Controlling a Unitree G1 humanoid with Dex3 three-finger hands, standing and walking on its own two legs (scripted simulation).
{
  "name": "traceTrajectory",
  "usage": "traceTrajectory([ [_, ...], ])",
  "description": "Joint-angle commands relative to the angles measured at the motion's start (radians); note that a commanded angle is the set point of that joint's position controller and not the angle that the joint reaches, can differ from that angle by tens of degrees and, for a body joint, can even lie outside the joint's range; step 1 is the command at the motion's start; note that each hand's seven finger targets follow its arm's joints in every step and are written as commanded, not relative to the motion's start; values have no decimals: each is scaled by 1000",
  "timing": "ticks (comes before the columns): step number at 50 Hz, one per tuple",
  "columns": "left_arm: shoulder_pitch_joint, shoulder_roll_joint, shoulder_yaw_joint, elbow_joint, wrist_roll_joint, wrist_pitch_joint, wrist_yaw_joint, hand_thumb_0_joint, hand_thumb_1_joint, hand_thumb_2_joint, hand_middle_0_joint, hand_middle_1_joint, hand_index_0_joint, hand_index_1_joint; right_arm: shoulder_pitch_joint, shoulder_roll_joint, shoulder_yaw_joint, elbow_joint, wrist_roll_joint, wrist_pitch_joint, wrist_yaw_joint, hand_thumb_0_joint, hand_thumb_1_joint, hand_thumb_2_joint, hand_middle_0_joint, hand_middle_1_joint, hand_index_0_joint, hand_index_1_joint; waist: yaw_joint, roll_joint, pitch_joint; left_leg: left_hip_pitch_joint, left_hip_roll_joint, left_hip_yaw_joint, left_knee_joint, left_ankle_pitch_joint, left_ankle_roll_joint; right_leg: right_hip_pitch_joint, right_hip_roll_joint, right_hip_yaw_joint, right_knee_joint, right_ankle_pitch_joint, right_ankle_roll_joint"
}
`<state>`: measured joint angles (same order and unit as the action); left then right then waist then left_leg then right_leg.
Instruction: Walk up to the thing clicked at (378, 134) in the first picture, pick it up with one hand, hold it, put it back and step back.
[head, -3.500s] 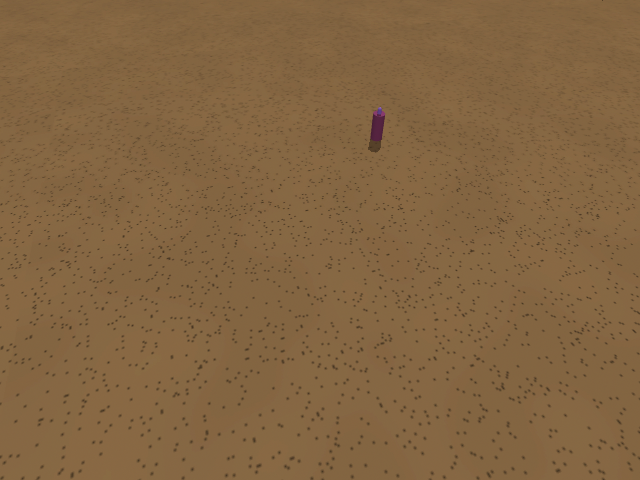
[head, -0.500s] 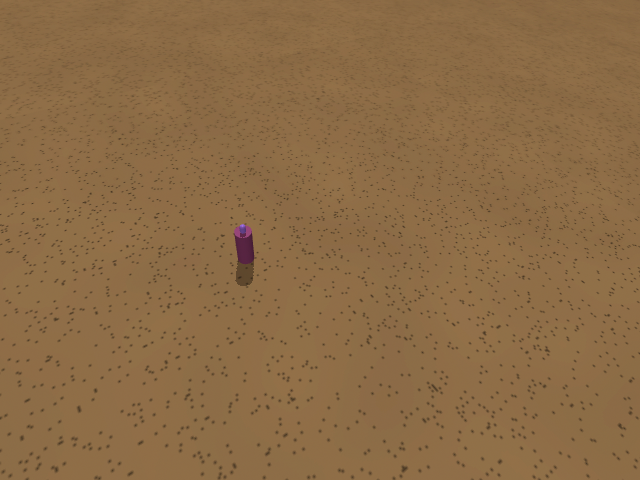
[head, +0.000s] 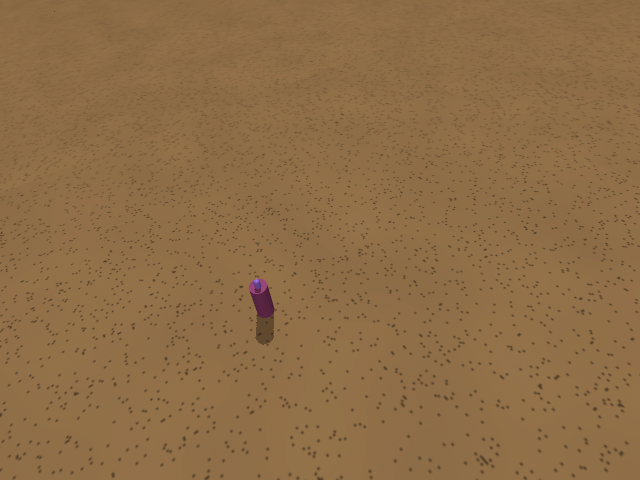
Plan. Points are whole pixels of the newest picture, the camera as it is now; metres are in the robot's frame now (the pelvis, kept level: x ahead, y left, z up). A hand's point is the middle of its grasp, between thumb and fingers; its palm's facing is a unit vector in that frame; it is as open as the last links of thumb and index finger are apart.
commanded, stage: walk up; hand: left
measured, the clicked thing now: (261, 296) +0.87 +0.29 -0.68
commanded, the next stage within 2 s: none
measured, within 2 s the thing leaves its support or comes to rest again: neither
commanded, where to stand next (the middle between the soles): +0.53 +0.08 m, yaw +0 degrees
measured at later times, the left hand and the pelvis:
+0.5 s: hand (108, 463) +0.21 +0.35 -0.16, palm faces -0.01 -0.95 -0.31, open 7.4 cm; pelvis +0.17 +0.08 +0.00, yaw +2 degrees
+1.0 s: hand (162, 327) +0.42 +0.31 -0.12, palm faces -0.02 -0.91 -0.40, open 7.4 cm; pelvis +0.33 +0.05 +0.00, yaw -1 degrees
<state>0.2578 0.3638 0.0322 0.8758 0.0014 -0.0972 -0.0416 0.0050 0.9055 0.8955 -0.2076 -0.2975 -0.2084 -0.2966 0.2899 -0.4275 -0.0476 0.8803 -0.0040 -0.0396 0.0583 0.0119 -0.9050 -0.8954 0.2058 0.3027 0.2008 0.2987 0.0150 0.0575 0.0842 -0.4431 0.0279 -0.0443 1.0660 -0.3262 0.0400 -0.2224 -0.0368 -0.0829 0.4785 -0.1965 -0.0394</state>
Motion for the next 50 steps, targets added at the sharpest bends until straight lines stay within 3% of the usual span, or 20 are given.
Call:
traceTrajectory([
  [1,10,283,85,-76,-2,-27,18,0,900,900,-200,-300,-200,-300,64,-168,-69,-39,-2,-1,2,0,-900,-900,200,300,200,300,-14,-189,1,-77,34,-12,-82,133,-40,-11,-198,160,-295,-58,-139],
  [4,9,307,102,-89,9,-25,15,0,900,900,-200,-300,-200,-300,-12,-172,-74,-59,-15,-4,15,0,-900,-900,200,300,200,300,2,-195,22,-105,67,4,-241,140,-62,-2,-229,165,-321,-221,-163],
  [10,58,322,106,-75,6,-17,12,0,900,900,-200,-300,-200,-300,-105,-158,-70,-77,-21,-28,27,0,-900,-900,200,300,200,300,32,-170,-4,18,78,61,-476,180,-30,49,-230,131,-201,-112,-149],
  [12,25,337,103,-83,7,-10,12,0,900,900,-200,-300,-200,-300,-39,-166,-76,-58,-24,-33,20,0,-900,-900,200,300,200,300,-19,-156,-39,155,64,94,-508,148,-15,-7,-244,135,-127,-82,-144],
  [14,47,269,75,-88,16,-2,15,0,900,900,-200,-300,-200,-300,158,-234,-103,8,-28,-45,0,0,-900,-900,200,300,200,300,-117,50,-144,462,25,62,-541,23,19,-137,-145,51,247,55,-91],
  [15,112,184,47,-90,8,3,13,0,900,900,-200,-300,-200,-300,221,-307,-125,6,-37,-50,-16,0,-900,-900,200,300,200,300,-133,292,-168,555,191,-210,-694,-183,73,-301,-33,-17,544,-107,-37],
  [16,144,185,50,-81,-5,12,17,0,900,900,-200,-300,-200,-300,173,-351,-125,-32,-26,-57,-21,0,-900,-900,200,300,200,300,-94,286,-125,550,372,-615,-843,-258,143,-487,99,45,668,-331,-8],
  [17,119,287,70,-58,6,22,33,0,900,900,-200,-300,-200,-300,127,-346,-125,-45,5,-53,-17,0,-900,-900,200,300,200,300,-88,172,-102,487,410,-631,-832,-250,206,-469,19,134,726,-337,-24],
  [18,77,308,68,-56,5,21,35,0,900,900,-200,-300,-200,-300,103,-314,-115,-49,6,-47,-22,0,-900,-900,200,300,200,300,-78,102,-45,385,387,-546,-827,-155,200,-455,-6,166,738,-291,-24],
  [19,79,297,64,-40,-4,22,28,0,900,900,-200,-300,-200,-300,60,-270,-98,-62,5,-50,-27,0,-900,-900,200,300,200,300,-55,43,-13,318,308,-351,-818,-6,140,-401,-26,212,690,-207,-18],
  [21,149,271,65,-2,-18,32,16,0,900,900,-200,-300,-200,-300,17,-221,-74,-68,6,-61,-31,0,-900,-900,200,300,200,300,-8,85,3,264,217,-145,-818,131,59,-322,-45,196,603,-120,-1],
  [28,54,239,65,-31,4,45,-6,0,900,900,-200,-300,-200,-300,49,-229,-86,-86,-3,-70,-35,0,-900,-900,200,300,200,300,-41,79,19,321,228,-62,-863,145,168,-372,-60,146,426,-13,56],
  [35,-55,188,56,-66,8,25,-16,0,900,900,-200,-300,-200,-300,51,-225,-85,-104,-6,-52,-32,0,-900,-900,200,300,200,300,-54,69,13,343,218,30,-742,419,157,-237,-53,49,128,60,22],
  [39,95,231,81,-11,9,7,1,0,900,900,-200,-300,-200,-300,43,-200,-73,-134,-1,-39,-36,0,-900,-900,200,300,200,300,27,-54,-88,247,188,29,-492,361,113,92,-4,54,19,55,-10],
  [40,160,275,99,2,14,-4,12,0,900,900,-200,-300,-200,-300,88,-151,-54,-132,1,-39,-33,0,-900,-900,200,300,200,300,50,-177,-158,194,116,83,-288,306,86,227,-29,99,-41,-2,-27],
  [41,209,356,125,-9,17,-9,22,0,900,900,-200,-300,-200,-300,153,-92,-32,-145,4,-41,-30,0,-900,-900,200,300,200,300,50,-372,-235,43,21,135,-69,18,37,351,-254,436,-95,-92,-88],
  [42,206,387,123,-18,5,-4,23,0,900,900,-200,-300,-200,-300,115,-159,-45,-133,4,-29,-34,0,-900,-900,200,300,200,300,72,-328,-155,-140,-68,93,21,-214,12,352,-375,708,-209,-160,-187],
  [43,165,392,120,-29,-4,1,24,0,900,900,-200,-300,-200,-300,79,-215,-61,-116,-9,-19,-45,0,-900,-900,200,300,200,300,67,-268,-102,-148,-6,32,75,-250,9,254,-410,749,-210,-219,-246],
  [47,50,291,90,-62,-12,2,32,0,900,900,-200,-300,-200,-300,106,-180,-58,-58,6,-7,-27,0,-900,-900,200,300,200,300,-11,-193,-10,-77,49,-10,-2,-51,-3,55,-222,348,-226,-85,-144],
  [50,30,286,86,-88,1,-2,24,0,900,900,-200,-300,-200,-300,115,-174,-65,-46,-7,1,-12,0,-900,-900,200,300,200,300,-15,-205,-1,-28,50,36,-78,40,-25,-48,-173,249,-264,-173,-159],
])
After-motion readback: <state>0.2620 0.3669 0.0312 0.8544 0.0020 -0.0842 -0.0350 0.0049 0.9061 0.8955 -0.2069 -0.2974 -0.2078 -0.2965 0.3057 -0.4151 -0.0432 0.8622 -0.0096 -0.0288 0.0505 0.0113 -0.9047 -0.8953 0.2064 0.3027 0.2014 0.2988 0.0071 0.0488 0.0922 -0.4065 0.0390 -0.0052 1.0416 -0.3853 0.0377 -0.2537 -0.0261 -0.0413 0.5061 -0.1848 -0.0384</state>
